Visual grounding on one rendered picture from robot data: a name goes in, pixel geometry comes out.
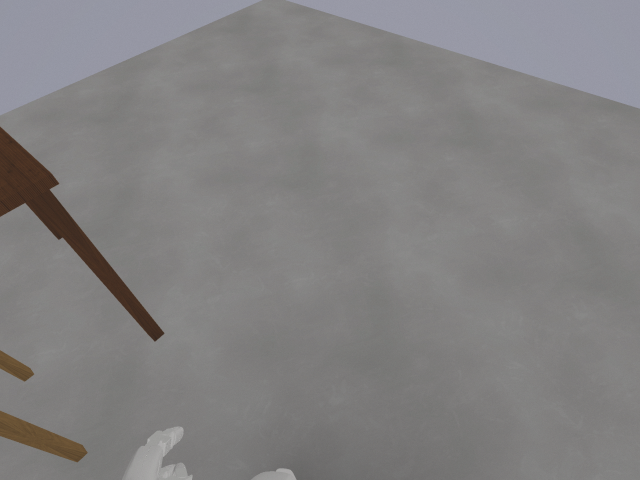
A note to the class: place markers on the chair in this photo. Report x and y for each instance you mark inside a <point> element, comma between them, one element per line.
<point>26,433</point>

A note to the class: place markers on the table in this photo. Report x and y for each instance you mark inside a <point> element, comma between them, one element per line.
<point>25,180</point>

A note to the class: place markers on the robot left hand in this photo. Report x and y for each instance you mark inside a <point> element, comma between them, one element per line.
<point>147,461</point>

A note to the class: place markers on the left robot shin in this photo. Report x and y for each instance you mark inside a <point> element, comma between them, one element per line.
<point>285,471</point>

